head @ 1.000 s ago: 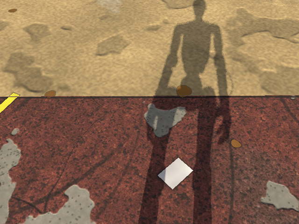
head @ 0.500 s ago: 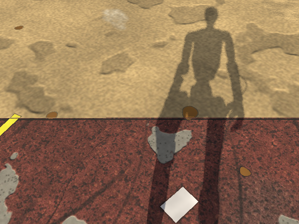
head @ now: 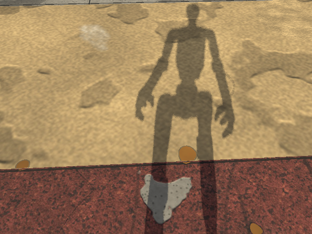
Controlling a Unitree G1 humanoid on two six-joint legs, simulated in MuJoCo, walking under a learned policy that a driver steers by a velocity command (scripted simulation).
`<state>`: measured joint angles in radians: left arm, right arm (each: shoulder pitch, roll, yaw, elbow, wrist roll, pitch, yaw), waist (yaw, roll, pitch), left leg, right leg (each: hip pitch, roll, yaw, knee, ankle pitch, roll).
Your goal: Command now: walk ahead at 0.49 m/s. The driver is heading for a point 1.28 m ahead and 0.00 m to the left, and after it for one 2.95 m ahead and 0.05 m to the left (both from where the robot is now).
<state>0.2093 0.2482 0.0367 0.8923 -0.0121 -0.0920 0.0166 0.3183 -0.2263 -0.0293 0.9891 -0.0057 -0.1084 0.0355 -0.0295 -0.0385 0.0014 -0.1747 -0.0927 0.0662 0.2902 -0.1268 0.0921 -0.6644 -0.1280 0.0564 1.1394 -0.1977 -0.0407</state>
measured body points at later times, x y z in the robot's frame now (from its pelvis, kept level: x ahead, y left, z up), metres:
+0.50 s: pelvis +0.25 -0.08 +0.00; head +0.28 -0.10 +0.45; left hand +0.33 +0.17 -0.12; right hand +0.32 -0.35 -0.15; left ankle +0.24 +0.08 -0.67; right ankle +0.30 -0.16 -0.74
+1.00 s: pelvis +0.32 -0.06 -0.01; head +0.33 -0.05 +0.44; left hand +0.36 +0.19 -0.16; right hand +0.39 -0.31 -0.15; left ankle +0.34 +0.06 -0.74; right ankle +0.30 -0.16 -0.74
